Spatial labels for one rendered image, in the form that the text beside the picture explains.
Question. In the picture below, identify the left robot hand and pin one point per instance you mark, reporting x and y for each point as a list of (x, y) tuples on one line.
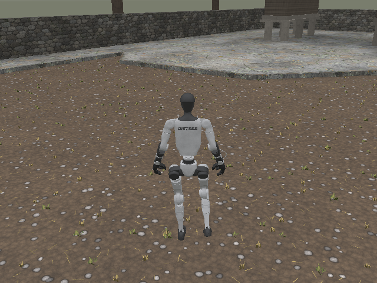
[(161, 166)]

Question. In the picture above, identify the right robot hand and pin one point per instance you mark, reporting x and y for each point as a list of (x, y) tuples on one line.
[(222, 167)]

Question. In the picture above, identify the robot head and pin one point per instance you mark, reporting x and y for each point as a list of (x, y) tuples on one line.
[(187, 102)]

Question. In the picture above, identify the robot right foot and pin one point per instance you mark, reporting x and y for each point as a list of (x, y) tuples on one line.
[(207, 232)]

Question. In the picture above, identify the robot right forearm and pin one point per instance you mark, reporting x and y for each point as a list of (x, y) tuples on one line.
[(217, 155)]

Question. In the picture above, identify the right robot upper arm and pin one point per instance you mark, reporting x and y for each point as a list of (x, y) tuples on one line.
[(205, 123)]

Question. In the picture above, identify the left robot upper arm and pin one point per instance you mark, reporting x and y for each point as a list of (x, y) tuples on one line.
[(166, 134)]

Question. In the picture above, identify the robot left forearm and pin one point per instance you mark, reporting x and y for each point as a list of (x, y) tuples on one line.
[(159, 155)]

